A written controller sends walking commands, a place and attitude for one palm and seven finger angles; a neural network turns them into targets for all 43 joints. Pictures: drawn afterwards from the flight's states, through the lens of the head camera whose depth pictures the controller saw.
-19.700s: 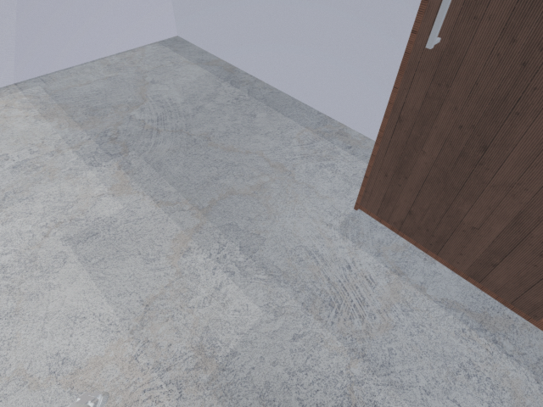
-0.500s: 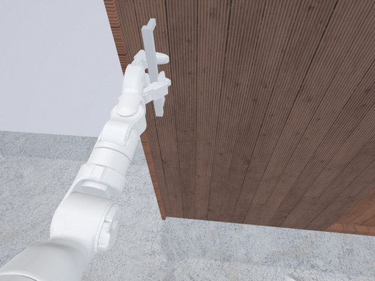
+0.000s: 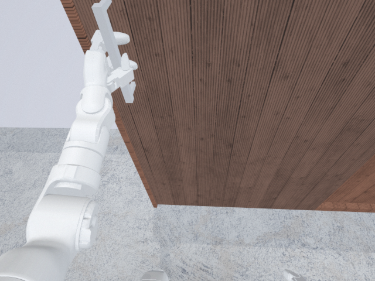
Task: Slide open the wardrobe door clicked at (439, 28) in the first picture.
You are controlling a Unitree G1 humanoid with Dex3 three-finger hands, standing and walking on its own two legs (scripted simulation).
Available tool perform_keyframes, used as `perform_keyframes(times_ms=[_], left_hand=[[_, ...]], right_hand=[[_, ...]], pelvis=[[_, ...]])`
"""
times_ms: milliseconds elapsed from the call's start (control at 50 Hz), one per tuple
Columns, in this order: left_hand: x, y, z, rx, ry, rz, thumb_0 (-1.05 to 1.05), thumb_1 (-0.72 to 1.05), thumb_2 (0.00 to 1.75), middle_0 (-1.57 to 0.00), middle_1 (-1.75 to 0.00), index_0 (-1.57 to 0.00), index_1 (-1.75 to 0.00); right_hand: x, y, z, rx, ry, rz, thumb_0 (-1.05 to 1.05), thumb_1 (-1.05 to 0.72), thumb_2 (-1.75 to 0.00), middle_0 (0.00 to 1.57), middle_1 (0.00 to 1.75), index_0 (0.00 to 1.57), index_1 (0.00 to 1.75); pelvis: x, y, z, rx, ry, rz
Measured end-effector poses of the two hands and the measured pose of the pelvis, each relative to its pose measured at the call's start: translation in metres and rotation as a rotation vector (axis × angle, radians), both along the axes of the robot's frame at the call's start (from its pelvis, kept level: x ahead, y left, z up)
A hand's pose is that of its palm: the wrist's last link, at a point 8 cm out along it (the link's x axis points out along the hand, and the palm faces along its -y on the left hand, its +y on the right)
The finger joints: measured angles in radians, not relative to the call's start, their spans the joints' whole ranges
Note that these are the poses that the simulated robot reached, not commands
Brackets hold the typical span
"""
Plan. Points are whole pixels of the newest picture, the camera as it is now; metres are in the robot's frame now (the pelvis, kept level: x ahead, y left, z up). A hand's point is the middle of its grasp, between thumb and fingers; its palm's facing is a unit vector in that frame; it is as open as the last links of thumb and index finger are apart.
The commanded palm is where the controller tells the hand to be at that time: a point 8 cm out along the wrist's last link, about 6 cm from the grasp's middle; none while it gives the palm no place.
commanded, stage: step sideways, sliding the door along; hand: left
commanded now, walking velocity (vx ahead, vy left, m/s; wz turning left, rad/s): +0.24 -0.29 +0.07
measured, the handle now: (119, 55) +0.51 +0.18 +0.21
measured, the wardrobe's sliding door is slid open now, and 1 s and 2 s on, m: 0.00 0.14 0.44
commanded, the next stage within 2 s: none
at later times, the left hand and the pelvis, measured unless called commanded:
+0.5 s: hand (142, 69) +0.47 +0.13 +0.20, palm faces +0.40 -0.91 -0.04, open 6.1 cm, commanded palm +0.44 +0.08 +0.20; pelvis +0.09 -0.14 +0.00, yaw +6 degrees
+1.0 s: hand (203, 69) +0.47 +0.00 +0.20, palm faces +0.41 -0.91 +0.02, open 6.5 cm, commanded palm +0.44 -0.05 +0.19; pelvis +0.16 -0.21 +0.01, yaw +8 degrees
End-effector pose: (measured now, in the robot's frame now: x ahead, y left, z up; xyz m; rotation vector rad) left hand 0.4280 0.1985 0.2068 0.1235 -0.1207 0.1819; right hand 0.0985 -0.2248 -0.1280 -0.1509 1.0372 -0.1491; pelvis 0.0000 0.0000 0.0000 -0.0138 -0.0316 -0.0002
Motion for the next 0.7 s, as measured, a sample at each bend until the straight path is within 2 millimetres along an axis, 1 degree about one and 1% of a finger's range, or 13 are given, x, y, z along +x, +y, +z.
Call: perform_keyframes(times_ms=[60,120,140,200,260,320,380,460,520,560,620,660,700], left_hand=[[0.0,-0.002,-0.001,0.0,-0.012,0.025,-0.02,0.8,0.88,-0.44,-1.4,-0.19,-1.4],[0.001,-0.003,-0.003,-0.012,-0.044,0.03,-0.02,0.81,0.88,-0.43,-1.4,-0.2,-1.4],[0.002,-0.003,-0.004,-0.017,-0.062,0.031,-0.01,0.81,0.88,-0.43,-1.4,-0.2,-1.4],[0.004,-0.004,-0.009,-0.034,-0.132,0.021,-0.01,0.81,0.88,-0.43,-1.4,-0.19,-1.4],[0.004,-0.007,-0.011,-0.04,-0.167,0.028,-0.01,0.82,0.88,-0.42,-1.4,-0.18,-1.4],[0.005,-0.011,-0.012,-0.042,-0.18,0.045,-0.01,0.82,0.88,-0.42,-1.4,-0.19,-1.4],[0.004,-0.015,-0.012,-0.037,-0.184,0.076,-0.01,0.81,0.89,-0.43,-1.4,-0.19,-1.4],[0.004,-0.024,-0.012,-0.022,-0.188,0.152,-0.01,0.8,0.89,-0.44,-1.4,-0.19,-1.38],[0.005,-0.034,-0.013,-0.005,-0.201,0.242,-0.02,0.79,0.88,-0.45,-1.4,-0.17,-1.38],[0.005,-0.042,-0.012,0.01,-0.193,0.295,-0.02,0.78,0.88,-0.45,-1.4,-0.15,-1.38],[0.004,-0.053,-0.011,0.017,-0.173,0.321,-0.03,0.78,0.87,-0.45,-1.4,-0.13,-1.39],[0.004,-0.062,-0.012,-0.006,-0.183,0.318,-0.02,0.79,0.87,-0.45,-1.4,-0.12,-1.39],[0.004,-0.07,-0.013,-0.033,-0.223,0.301,-0.01,0.8,0.87,-0.45,-1.4,-0.12,-1.39]], right_hand=[[0.01,-0.018,0.003,-0.039,0.05,0.035,0.01,-0.9,-0.89,0.2,0.3,0.2,0.3],[0.031,-0.031,0.012,-0.081,0.061,0.097,0.01,-0.9,-0.89,0.2,0.3,0.2,0.3],[0.041,-0.034,0.014,-0.093,0.053,0.117,0.01,-0.9,-0.89,0.2,0.3,0.2,0.3],[0.078,-0.041,0.012,-0.112,-0.008,0.155,0.01,-0.9,-0.89,0.2,0.3,0.2,0.3],[0.113,-0.038,0.015,-0.067,-0.051,0.193,0.01,-0.9,-0.89,0.2,0.3,0.2,0.3],[0.146,-0.032,0.021,-0.017,-0.103,0.237,0.01,-0.9,-0.89,0.2,0.3,0.2,0.3],[0.176,-0.028,0.028,0.029,-0.149,0.285,0.01,-0.9,-0.89,0.2,0.3,0.2,0.3],[0.213,-0.035,0.031,0.088,-0.222,0.346,0.01,-0.9,-0.89,0.2,0.3,0.2,0.3],[0.241,-0.05,0.024,0.128,-0.281,0.377,0.01,-0.9,-0.89,0.2,0.3,0.2,0.3],[0.255,-0.066,0.02,0.121,-0.292,0.37,0.01,-0.9,-0.89,0.2,0.3,0.2,0.3],[0.268,-0.092,0.02,0.07,-0.285,0.338,0.01,-0.9,-0.89,0.2,0.3,0.2,0.3],[0.271,-0.107,0.023,0.028,-0.276,0.326,0.01,-0.9,-0.89,0.2,0.3,0.2,0.3],[0.271,-0.119,0.024,-0.016,-0.262,0.329,0.01,-0.9,-0.89,0.2,0.3,0.2,0.3]], pelvis=[[0.01,-0.011,0.005,0.009,0.004,0.043],[0.02,-0.017,0.011,0.034,0.012,0.064],[0.023,-0.019,0.011,0.038,0.017,0.074],[0.028,-0.023,0.002,0.024,0.024,0.09],[0.03,-0.036,0.003,0.021,0.001,0.086],[0.038,-0.053,0.008,-0.004,-0.003,0.08],[0.05,-0.076,0.009,-0.023,-0.011,0.085],[0.073,-0.114,0.004,-0.032,-0.028,0.095],[0.092,-0.144,-0.008,-0.022,-0.041,0.119],[0.098,-0.155,-0.006,-0.026,-0.036,0.153],[0.104,-0.16,0.002,0.006,0.008,0.178],[0.107,-0.161,0.006,0.006,0.033,0.195],[0.111,-0.16,0.004,-0.022,0.044,0.213]])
